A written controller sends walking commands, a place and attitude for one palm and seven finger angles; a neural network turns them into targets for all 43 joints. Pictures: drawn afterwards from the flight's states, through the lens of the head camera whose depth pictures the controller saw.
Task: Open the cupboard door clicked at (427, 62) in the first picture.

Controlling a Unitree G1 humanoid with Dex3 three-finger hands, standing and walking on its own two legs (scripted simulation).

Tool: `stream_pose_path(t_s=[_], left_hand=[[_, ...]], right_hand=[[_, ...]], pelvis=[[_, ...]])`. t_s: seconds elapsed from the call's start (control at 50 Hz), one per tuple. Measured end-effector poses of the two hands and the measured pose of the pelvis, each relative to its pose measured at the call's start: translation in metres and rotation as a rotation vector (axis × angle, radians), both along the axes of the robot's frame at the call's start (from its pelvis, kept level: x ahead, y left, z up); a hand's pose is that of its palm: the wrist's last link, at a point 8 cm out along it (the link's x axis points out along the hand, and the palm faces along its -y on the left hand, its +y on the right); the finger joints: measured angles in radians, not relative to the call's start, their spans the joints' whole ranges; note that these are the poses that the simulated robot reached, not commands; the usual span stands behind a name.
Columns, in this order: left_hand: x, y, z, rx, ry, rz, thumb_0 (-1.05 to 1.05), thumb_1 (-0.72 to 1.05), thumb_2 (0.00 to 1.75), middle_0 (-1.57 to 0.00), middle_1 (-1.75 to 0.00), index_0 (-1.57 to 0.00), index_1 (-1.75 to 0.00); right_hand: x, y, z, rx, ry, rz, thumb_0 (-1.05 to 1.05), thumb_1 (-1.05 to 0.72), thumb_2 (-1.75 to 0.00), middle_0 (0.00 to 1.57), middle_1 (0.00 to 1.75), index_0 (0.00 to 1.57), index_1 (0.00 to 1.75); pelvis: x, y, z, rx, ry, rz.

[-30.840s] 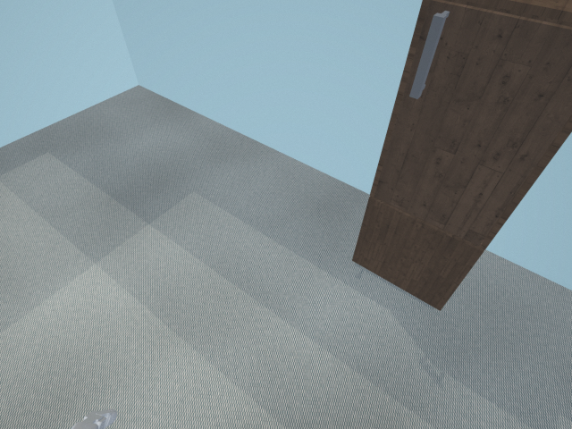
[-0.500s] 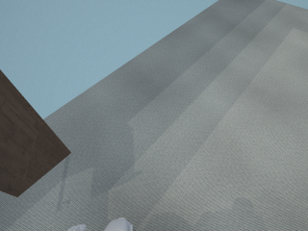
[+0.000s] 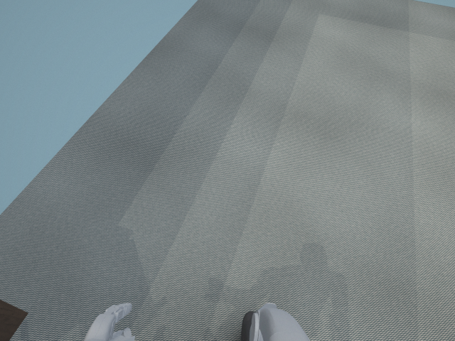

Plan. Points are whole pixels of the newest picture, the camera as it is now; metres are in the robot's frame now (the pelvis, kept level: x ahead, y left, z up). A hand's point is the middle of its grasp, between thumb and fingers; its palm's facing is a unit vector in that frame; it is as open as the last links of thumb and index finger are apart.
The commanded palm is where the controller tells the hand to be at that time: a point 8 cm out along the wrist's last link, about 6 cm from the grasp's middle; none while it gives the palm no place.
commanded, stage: walk to a spot facing it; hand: left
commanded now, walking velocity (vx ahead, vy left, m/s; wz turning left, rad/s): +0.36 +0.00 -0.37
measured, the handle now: out of the picture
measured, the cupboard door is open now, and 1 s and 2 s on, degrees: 46 46 46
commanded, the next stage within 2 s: turn to face it in 0.86 s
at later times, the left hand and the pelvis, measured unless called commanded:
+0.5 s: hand (175, 295) +0.22 +0.11 -0.15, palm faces -0.04 -0.98 -0.21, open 7.3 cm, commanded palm none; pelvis +0.26 -0.06 +0.01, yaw -9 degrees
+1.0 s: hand (201, 134) +0.66 +0.08 -0.16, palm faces -0.23 -0.95 -0.19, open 7.3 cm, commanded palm none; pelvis +0.55 -0.09 +0.01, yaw -15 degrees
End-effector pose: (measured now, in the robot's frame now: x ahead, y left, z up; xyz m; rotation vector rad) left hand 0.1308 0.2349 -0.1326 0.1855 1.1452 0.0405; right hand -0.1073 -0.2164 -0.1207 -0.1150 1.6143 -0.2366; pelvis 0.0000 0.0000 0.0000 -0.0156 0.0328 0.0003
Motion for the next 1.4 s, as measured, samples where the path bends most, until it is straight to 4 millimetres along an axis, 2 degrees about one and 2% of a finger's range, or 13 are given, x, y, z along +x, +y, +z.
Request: stream_pose_path(t_s=[0.06,0.12,0.22,0.34,0.54,0.64,0.72,0.92,1.0,1.1,1.16,1.26,1.4], left_hand=[[0.058,-0.021,-0.005,0.019,-0.079,-0.04,0.01,0.91,0.9,-0.19,-0.3,-0.19,-0.3],[0.084,-0.035,-0.003,0.041,-0.097,-0.039,0.0,0.91,0.9,-0.19,-0.3,-0.2,-0.3],[0.089,-0.055,0.009,0.061,0.031,-0.045,0.0,0.91,0.9,-0.19,-0.3,-0.2,-0.3],[0.094,-0.058,0.02,0.093,0.133,0.008,0.0,0.95,0.9,-0.2,-0.3,-0.2,-0.3],[0.087,-0.083,0.007,0.051,0.391,0.105,0.0,0.92,0.9,-0.19,-0.3,-0.2,-0.3],[0.11,-0.088,-0.004,0.019,0.535,0.116,0.0,0.91,0.9,-0.2,-0.3,-0.2,-0.3],[0.177,-0.083,-0.011,0.005,0.525,0.08,0.01,0.91,0.9,-0.2,-0.3,-0.2,-0.3],[0.446,-0.088,0.0,0.026,0.166,-0.07,0.02,0.94,0.9,-0.19,-0.3,-0.2,-0.3],[0.539,-0.108,0.002,0.04,0.091,-0.159,0.01,0.94,0.9,-0.19,-0.3,-0.19,-0.3],[0.64,-0.155,-0.003,0.044,-0.024,-0.233,0.01,0.93,0.9,-0.19,-0.3,-0.19,-0.3],[0.672,-0.179,-0.002,0.028,-0.089,-0.214,0.01,0.92,0.9,-0.19,-0.3,-0.19,-0.3],[0.677,-0.2,0.004,-0.005,-0.055,-0.14,0.0,0.92,0.9,-0.19,-0.3,-0.2,-0.3],[0.687,-0.178,0.007,0.0,-0.059,0.001,-0.04,0.96,0.9,-0.2,-0.3,-0.2,-0.3]], right_hand=[[0.005,-0.007,-0.014,0.036,0.078,-0.057,0.0,-0.91,-0.89,0.2,0.3,0.2,0.3],[0.046,-0.022,-0.023,0.048,0.057,-0.095,0.01,-0.91,-0.89,0.2,0.3,0.2,0.3],[0.166,-0.05,-0.018,0.031,-0.167,-0.078,0.01,-0.91,-0.89,0.2,0.29,0.2,0.3],[0.298,-0.072,-0.01,0.03,-0.366,-0.037,0.0,-0.91,-0.89,0.2,0.29,0.2,0.3],[0.477,-0.078,-0.012,0.04,-0.485,0.031,0.0,-0.91,-0.89,0.2,0.29,0.2,0.3],[0.551,-0.073,-0.018,0.013,-0.524,0.045,0.0,-0.91,-0.89,0.2,0.29,0.2,0.3],[0.564,-0.074,-0.018,-0.024,-0.492,-0.003,0.0,-0.91,-0.89,0.2,0.29,0.2,0.3],[0.51,-0.066,0.001,-0.033,-0.129,-0.172,0.0,-0.93,-0.89,0.2,0.29,0.2,0.3],[0.503,-0.057,0.003,-0.002,-0.023,-0.255,0.0,-0.92,-0.89,0.2,0.29,0.2,0.3],[0.514,-0.053,-0.001,0.067,0.109,-0.323,0.0,-0.91,-0.89,0.2,0.29,0.2,0.3],[0.544,-0.066,-0.006,0.096,0.137,-0.325,0.0,-0.91,-0.89,0.2,0.29,0.2,0.3],[0.64,-0.111,-0.01,0.068,0.006,-0.232,0.01,-0.91,-0.89,0.2,0.3,0.2,0.3],[0.791,-0.161,-0.007,-0.007,-0.242,-0.037,0.0,-0.92,-0.89,0.2,0.29,0.2,0.3]], pelvis=[[0.037,-0.018,-0.016,0.025,-0.012,-0.027],[0.062,-0.033,-0.015,0.037,-0.03,-0.061],[0.106,-0.048,0.006,0.042,-0.012,-0.095],[0.167,-0.061,0.016,0.049,0.006,-0.133],[0.281,-0.064,0.005,0.039,-0.005,-0.163],[0.35,-0.061,-0.01,0.027,-0.013,-0.162],[0.398,-0.058,-0.01,0.026,-0.024,-0.187],[0.504,-0.073,0.014,0.003,-0.02,-0.235],[0.545,-0.09,0.011,-0.005,-0.019,-0.262],[0.602,-0.124,-0.003,0.004,-0.019,-0.241],[0.628,-0.141,-0.007,0.016,-0.022,-0.211],[0.656,-0.152,0.006,0.022,-0.021,-0.149],[0.69,-0.151,0.009,0.014,-0.009,-0.058]])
